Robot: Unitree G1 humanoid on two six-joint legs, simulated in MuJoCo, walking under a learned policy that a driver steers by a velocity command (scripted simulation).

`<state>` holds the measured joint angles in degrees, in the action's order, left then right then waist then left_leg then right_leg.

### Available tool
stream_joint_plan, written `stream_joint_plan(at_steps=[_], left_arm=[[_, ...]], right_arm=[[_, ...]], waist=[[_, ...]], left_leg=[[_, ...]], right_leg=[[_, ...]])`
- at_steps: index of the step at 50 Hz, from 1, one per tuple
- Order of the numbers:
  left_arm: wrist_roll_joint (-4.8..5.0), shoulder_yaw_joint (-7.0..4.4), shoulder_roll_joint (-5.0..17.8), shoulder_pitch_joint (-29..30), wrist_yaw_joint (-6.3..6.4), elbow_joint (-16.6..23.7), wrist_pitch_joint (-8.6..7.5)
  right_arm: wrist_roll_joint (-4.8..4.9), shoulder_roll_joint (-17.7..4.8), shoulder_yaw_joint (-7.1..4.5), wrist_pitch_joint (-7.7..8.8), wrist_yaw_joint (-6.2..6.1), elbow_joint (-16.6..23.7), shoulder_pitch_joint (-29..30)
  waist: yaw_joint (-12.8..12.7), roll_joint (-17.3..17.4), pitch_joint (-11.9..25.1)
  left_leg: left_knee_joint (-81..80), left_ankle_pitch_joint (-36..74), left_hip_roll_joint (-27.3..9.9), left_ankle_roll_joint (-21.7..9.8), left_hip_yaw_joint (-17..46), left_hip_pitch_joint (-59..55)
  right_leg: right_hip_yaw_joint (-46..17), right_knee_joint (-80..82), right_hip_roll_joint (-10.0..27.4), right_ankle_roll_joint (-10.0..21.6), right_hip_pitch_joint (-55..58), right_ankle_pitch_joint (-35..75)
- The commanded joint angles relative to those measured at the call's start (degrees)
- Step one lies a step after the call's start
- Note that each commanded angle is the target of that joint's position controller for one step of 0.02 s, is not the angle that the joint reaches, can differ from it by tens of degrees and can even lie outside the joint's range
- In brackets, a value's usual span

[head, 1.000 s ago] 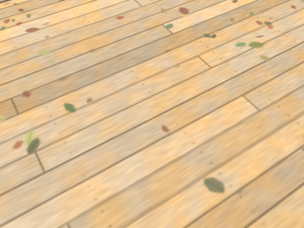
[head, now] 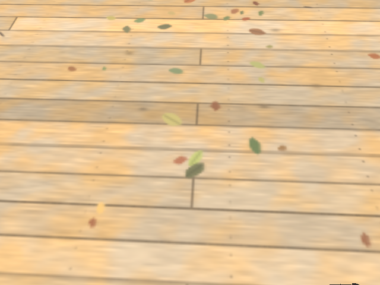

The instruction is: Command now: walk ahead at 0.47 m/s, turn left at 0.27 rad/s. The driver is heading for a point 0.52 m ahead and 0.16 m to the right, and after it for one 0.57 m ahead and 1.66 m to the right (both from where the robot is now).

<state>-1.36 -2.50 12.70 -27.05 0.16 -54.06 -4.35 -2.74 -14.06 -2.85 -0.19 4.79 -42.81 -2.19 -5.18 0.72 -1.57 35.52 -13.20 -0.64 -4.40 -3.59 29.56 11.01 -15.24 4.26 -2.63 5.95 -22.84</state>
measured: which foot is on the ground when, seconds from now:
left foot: up 0.00-0.00, down 0.02-0.52, up 0.54-1.00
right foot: down 0.00-0.04, up 0.06-0.48, down 0.50-1.00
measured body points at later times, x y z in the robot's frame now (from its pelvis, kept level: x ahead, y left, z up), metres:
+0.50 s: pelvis +0.23 +0.03 -0.01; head +0.26 +0.02 +0.44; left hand +0.37 +0.26 -0.13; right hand +0.23 -0.22 -0.15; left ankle +0.11 +0.10 -0.72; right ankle +0.33 -0.04 -0.73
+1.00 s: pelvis +0.29 +0.06 +0.01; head +0.32 +0.05 +0.46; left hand +0.49 +0.28 -0.11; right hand +0.29 -0.24 -0.11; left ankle +0.34 +0.17 -0.71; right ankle +0.33 -0.04 -0.73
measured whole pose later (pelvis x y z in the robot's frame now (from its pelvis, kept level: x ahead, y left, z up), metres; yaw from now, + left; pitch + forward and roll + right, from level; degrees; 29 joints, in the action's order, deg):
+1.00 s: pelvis +0.29 +0.06 +0.01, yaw -26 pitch +2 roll +1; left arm -1.4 -5.2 16.1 -12.7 -0.6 -44.9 2.9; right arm -0.1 -14.9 -2.0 -1.5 -2.7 -44.8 -10.4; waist -2.3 -1.2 -1.6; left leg 38.5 -23.0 2.5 0.5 4.1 19.7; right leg -10.5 -25.1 -9.1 4.0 -20.9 -4.8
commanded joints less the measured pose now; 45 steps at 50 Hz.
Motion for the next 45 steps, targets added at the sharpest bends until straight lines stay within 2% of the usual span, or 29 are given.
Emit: stream_joint_plan(at_steps=[1, 2, 3, 4, 5, 6, 8, 9, 10, 12, 14, 16, 18, 20, 23, 24, 25, 26, 27, 28, 29, 30, 31, 32, 34, 36, 40, 42, 45], left_arm=[[0.92, -1.72, 10.65, -0.60, 0.31, 0.45, 0.21], [0.95, -0.78, 8.13, 0.24, 0.15, 2.50, 0.20], [1.75, 0.52, 1.61, -2.86, -1.08, 5.39, -0.07], [1.04, -1.51, 8.92, 4.32, -0.67, 5.49, -0.12], [1.75, -1.47, 7.82, 7.08, -0.90, 6.47, -0.48], [1.82, -1.09, 6.64, 6.49, -1.05, 5.44, -0.71], [0.23, -1.00, 4.80, 2.18, -1.34, 2.75, 1.16], [0.00, -1.06, 4.04, 0.83, -1.48, 1.96, 2.03], [0.01, -1.21, 3.61, 0.17, -1.59, 1.68, 2.58], [-0.06, -1.38, 3.02, 1.21, -1.64, 1.81, 3.12], [-0.23, -1.37, 3.07, 5.38, -1.70, 3.44, 3.25], [-0.26, -0.81, 2.35, 10.10, -2.01, 5.25, 3.03], [-0.38, -0.13, 1.36, 13.87, -2.32, 6.66, 2.94], [-0.74, -0.01, 1.68, 14.10, -2.39, 7.29, 2.98], [-1.20, -0.79, 3.95, 9.56, -2.13, 7.01, 2.87], [-1.25, -1.26, 4.86, 6.30, -1.87, 6.35, 2.49], [-1.47, -1.90, 6.18, 1.63, -1.47, 5.40, 1.78], [-1.15, -3.47, 12.52, 0.06, -0.70, 6.20, 1.30], [0.56, -4.74, 16.97, 2.04, -0.27, 6.96, 2.34], [2.75, -4.86, 15.48, 4.53, -0.42, 8.43, 3.31], [2.18, -3.92, 11.76, 8.78, -0.06, 9.42, 4.17], [1.46, -2.91, 8.66, 11.80, 0.15, 9.68, 4.96], [1.44, -2.60, 7.60, 13.14, 0.35, 9.93, 5.27], [0.98, -2.56, 7.43, 13.84, 0.39, 10.12, 5.33], [0.52, -3.00, 8.94, 13.45, 0.01, 10.17, 4.86], [0.45, -3.49, 10.39, 13.06, -0.17, 10.35, 4.73], [0.31, -4.00, 11.25, 12.53, -0.06, 11.08, 5.81], [0.13, -4.23, 11.55, 12.32, -0.07, 11.36, 6.16], [-0.19, -4.48, 11.71, 12.69, -0.24, 11.81, 6.38]], right_arm=[[-0.47, -5.30, -1.82, 2.43, -1.77, -1.31, -13.28], [-1.43, -9.47, -2.93, 2.98, -2.83, -3.43, -23.24], [-0.49, -16.28, -4.05, 3.00, -3.67, -3.92, -25.84], [0.99, -15.14, -4.08, 2.67, -4.30, -3.99, -24.94], [1.01, -12.35, -3.13, 2.90, -4.53, -4.60, -19.95], [0.90, -8.63, -2.13, 3.33, -4.33, -4.31, -16.31], [1.52, -4.40, -0.64, 4.28, -4.45, -4.18, -11.78], [1.59, -3.61, -0.24, 4.94, -4.53, -4.54, -12.00], [1.78, -3.86, -0.17, 5.52, -4.66, -5.20, -12.68], [1.96, -4.53, -0.12, 6.07, -4.94, -5.93, -13.13], [1.99, -4.03, 0.25, 6.02, -5.39, -6.21, -12.89], [2.23, -3.52, 0.63, 5.75, -5.97, -6.45, -12.37], [2.47, -4.21, 0.59, 5.51, -6.64, -7.36, -14.16], [2.48, -5.32, 0.27, 5.05, -7.26, -8.24, -15.70], [2.36, -7.26, -0.59, 4.04, -8.03, -8.12, -14.76], [2.26, -7.74, -0.85, 3.59, -8.04, -7.74, -14.09], [2.51, -8.41, -1.17, 3.15, -7.76, -7.21, -12.95], [2.38, -6.50, -0.80, 3.08, -7.33, -5.26, -14.87], [3.02, -3.05, -0.20, 2.22, -6.74, -3.26, -19.70], [1.00, -4.40, 0.04, 1.38, -6.60, -4.29, -18.87], [1.30, -5.12, -0.25, 1.06, -6.47, -3.55, -14.95], [1.29, -5.40, -0.51, 0.93, -6.62, -3.11, -12.34], [0.81, -5.72, -0.62, 0.35, -6.75, -2.45, -11.53], [0.34, -5.00, -0.47, -0.59, -6.73, -2.90, -12.87], [0.67, -3.64, -0.18, -1.58, -6.72, -3.06, -14.34], [1.12, -3.53, -0.15, -1.85, -6.83, -2.42, -13.33], [1.36, -4.86, -0.50, -2.32, -7.15, -0.49, -8.82], [1.59, -5.03, -0.51, -2.15, -7.23, 0.23, -7.61], [2.04, -5.04, -0.35, -1.49, -7.42, 0.89, -7.41]], waist=[[10.59, -7.14, 6.29], [14.69, -1.33, 14.44], [11.91, 14.17, 21.22], [13.70, 4.35, 17.45], [10.64, 3.80, 9.58], [8.43, 1.69, 5.67], [4.42, 3.52, 1.79], [3.64, 3.86, 1.33], [2.72, 3.57, 0.98], [1.94, 4.28, 0.02], [2.18, 5.21, -1.52], [2.95, 5.50, -2.34], [4.52, 5.10, -1.87], [4.86, 4.70, -0.56], [2.88, 4.87, 1.76], [1.54, 3.96, 3.54], [-1.50, 1.05, 5.90], [-1.16, -8.37, 10.21], [3.57, -16.51, 17.62], [2.55, -6.24, 18.04], [3.14, -2.73, 9.69], [4.67, 0.62, 3.38], [5.50, -0.40, 1.41], [6.05, -1.99, 2.01], [6.32, -2.67, 4.44], [5.76, -3.59, 5.53], [3.51, -6.76, 5.09], [2.91, -7.14, 4.61], [2.68, -7.47, 4.71]], left_leg=[[-8.22, 2.30, 5.93, -4.45, -3.96, -25.69], [-9.83, -7.72, -6.46, -6.52, 10.32, -42.01], [-16.05, -7.24, -24.32, -13.44, 39.99, -55.06], [-18.30, 0.01, -21.95, -12.21, 39.81, -49.71], [-17.77, 8.21, -19.37, -10.42, 28.27, -42.59], [-19.43, 14.23, -16.63, -8.33, 21.63, -34.80], [-22.46, 20.98, -12.57, -5.17, 12.06, -25.68], [-22.71, 28.95, -12.21, -4.91, 9.35, -23.42], [-22.53, 36.95, -11.94, -4.79, 6.83, -22.81], [-22.82, 44.27, -11.52, -4.36, 2.21, -21.65], [-23.08, 45.77, -10.56, -3.88, -1.50, -21.06], [-22.47, 44.95, -9.09, -3.17, -4.79, -20.60], [-20.72, 45.94, -9.53, -3.13, -5.96, -22.60], [-17.11, 48.69, -10.92, -2.98, -6.04, -26.31], [-6.17, 57.33, -12.48, -2.45, -6.01, -28.74], [1.14, 55.36, -12.15, -2.10, -6.15, -28.47], [13.05, 45.98, -9.76, -0.47, -7.34, -25.72], [31.60, 14.68, -3.61, 2.24, -8.76, -15.08], [47.61, -24.27, 7.65, 4.40, -1.21, -0.22], [48.09, -21.47, 2.56, 4.44, 6.44, 1.07], [46.08, -17.70, 1.08, 4.65, 6.32, 2.91], [40.41, -14.82, -0.61, 4.87, 6.13, 3.21], [35.55, -12.47, -1.61, 5.19, 6.16, 1.74], [33.67, -10.54, -1.06, 5.54, 5.34, -1.09], [30.33, -9.18, -0.14, 6.18, 5.04, -2.80], [25.71, -8.70, -0.08, 6.86, 5.43, -2.02], [19.02, -7.78, 0.10, 7.66, 6.53, 0.24], [16.22, -8.13, 0.54, 7.58, 6.98, 0.22], [11.79, -9.53, 1.81, 6.66, 7.26, -2.26]], right_leg=[[-0.92, -20.62, 9.29, 8.67, -9.55, 55.93], [-0.64, -36.78, 7.46, 7.46, -22.19, 34.49], [-2.96, -55.13, -2.55, 4.92, -42.09, -9.39], [-11.86, -59.29, -1.51, 5.99, -45.80, -5.12], [-12.62, -58.48, 0.95, 6.81, -46.79, 0.59], [-12.70, -54.64, 2.18, 6.88, -43.59, 3.94], [-12.59, -50.56, 2.65, 5.93, -37.50, 5.83], [-12.48, -50.24, 1.64, 5.48, -35.35, 5.94], [-12.33, -50.07, 0.55, 5.14, -35.12, 6.59], [-11.77, -48.51, -0.71, 4.60, -36.27, 9.65], [-10.47, -44.10, -1.03, 4.33, -38.25, 14.32], [-8.29, -35.42, -1.50, 4.44, -37.01, 19.25], [-6.18, -28.20, -2.36, 4.97, -35.05, 22.49], [-4.96, -24.64, -3.50, 6.00, -33.53, 21.65], [-3.76, -21.73, -6.50, 9.04, -28.26, 14.08], [-4.09, -18.66, -7.56, 10.34, -24.66, 13.77], [-5.98, -11.39, -7.21, 12.16, -18.17, 22.33], [-20.95, -12.45, 4.98, 16.33, -8.10, 52.12], [-42.98, -11.01, 18.07, 28.83, 2.21, 73.22], [-40.45, -7.68, 17.37, 29.02, -2.21, 56.55], [-36.90, -4.73, 14.76, 27.03, -10.40, 40.80], [-33.59, -1.73, 11.21, 23.44, -17.41, 30.86], [-30.70, -0.40, 8.15, 20.87, -21.08, 26.77], [-28.40, -0.08, 5.86, 19.50, -23.35, 26.01], [-26.91, -0.80, 3.96, 18.29, -23.39, 27.85], [-27.67, -0.70, 3.27, 17.34, -22.15, 23.78], [-32.64, 1.30, 2.61, 15.94, -20.46, 5.95], [-35.06, 1.39, 2.78, 15.70, -19.89, 3.29], [-37.57, 0.32, 2.70, 15.39, -19.49, 4.94]])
